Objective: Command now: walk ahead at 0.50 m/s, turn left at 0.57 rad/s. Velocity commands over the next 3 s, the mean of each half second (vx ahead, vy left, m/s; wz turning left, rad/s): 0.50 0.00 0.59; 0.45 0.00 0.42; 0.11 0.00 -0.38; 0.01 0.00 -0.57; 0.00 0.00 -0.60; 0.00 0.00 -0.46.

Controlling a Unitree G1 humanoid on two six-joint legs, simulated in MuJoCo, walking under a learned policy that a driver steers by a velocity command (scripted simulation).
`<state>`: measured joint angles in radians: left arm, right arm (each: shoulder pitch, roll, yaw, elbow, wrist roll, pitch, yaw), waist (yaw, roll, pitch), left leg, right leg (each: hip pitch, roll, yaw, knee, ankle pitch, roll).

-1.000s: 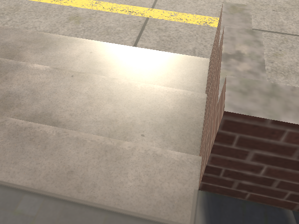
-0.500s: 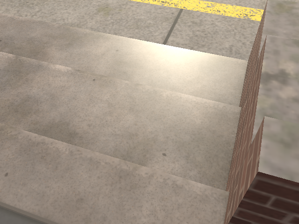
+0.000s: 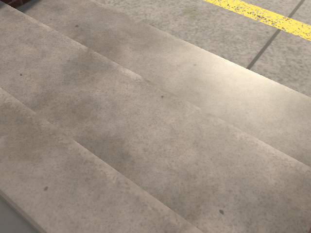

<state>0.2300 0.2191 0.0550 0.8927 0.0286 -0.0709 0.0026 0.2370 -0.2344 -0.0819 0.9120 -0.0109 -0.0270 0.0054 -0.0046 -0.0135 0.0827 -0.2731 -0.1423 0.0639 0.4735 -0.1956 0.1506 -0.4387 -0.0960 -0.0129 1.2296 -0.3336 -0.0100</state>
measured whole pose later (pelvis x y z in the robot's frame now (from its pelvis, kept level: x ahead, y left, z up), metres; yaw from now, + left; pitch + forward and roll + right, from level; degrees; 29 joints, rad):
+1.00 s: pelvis +0.45 +0.11 -0.01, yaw +30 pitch +1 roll -1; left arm 0.43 0.23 0.01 0.90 0.00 -0.03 -0.02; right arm 0.01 -0.23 -0.01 0.71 -0.06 -0.03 0.03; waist 0.07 0.01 0.08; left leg -0.46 0.00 0.06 0.55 -0.08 0.08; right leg -0.05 -0.08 -0.15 0.71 -0.47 0.00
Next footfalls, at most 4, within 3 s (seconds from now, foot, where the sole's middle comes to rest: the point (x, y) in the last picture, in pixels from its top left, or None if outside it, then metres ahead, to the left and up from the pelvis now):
0.38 right None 0.39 -0.08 -0.77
0.96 left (100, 212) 0.54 0.26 -0.77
1.48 right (144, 216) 0.52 0.07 -0.77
1.98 left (94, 214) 0.53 0.28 -0.77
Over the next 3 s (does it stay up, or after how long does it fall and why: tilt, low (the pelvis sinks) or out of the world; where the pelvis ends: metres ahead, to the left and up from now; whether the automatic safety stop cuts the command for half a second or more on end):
stays up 0.42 0.19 0.01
